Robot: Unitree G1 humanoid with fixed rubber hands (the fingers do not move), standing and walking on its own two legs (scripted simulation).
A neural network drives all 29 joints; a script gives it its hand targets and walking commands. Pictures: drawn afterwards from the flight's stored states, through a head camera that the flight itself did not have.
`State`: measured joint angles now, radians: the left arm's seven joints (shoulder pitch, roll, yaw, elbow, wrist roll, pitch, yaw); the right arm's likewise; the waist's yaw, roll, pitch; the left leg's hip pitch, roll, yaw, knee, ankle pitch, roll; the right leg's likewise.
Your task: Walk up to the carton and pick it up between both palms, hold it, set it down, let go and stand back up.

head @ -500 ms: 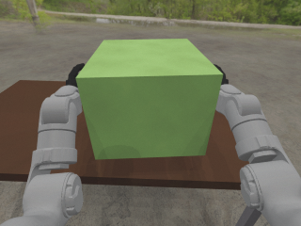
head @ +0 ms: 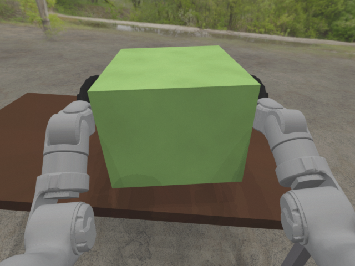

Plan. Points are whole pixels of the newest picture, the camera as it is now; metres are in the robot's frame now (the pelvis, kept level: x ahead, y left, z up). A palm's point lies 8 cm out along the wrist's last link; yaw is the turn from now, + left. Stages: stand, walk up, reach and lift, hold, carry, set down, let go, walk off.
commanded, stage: hold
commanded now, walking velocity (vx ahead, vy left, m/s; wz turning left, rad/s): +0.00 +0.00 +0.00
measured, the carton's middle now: (173, 106) +0.43 +0.01 +0.24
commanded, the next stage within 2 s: none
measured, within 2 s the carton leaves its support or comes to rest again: neither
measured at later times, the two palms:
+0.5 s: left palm (91, 108) +0.36 +0.19 +0.26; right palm (262, 109) +0.37 -0.18 +0.27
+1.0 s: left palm (91, 108) +0.37 +0.19 +0.26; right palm (260, 110) +0.37 -0.17 +0.27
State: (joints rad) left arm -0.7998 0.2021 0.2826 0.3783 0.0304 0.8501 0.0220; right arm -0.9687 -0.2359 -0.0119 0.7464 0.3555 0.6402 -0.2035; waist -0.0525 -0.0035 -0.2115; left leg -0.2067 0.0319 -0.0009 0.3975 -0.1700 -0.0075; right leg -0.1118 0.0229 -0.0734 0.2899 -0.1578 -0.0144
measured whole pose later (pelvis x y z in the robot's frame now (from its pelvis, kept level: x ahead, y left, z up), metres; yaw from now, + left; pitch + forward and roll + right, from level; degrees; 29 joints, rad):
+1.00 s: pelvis +0.00 +0.00 +0.00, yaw +0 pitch -1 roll -2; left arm -0.81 0.20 0.27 0.41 0.02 0.83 0.03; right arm -0.96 -0.25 0.02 0.74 0.37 0.64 -0.21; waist -0.05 0.01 -0.22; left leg -0.22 0.03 0.00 0.40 -0.17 0.00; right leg -0.13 0.03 -0.07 0.29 -0.15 -0.01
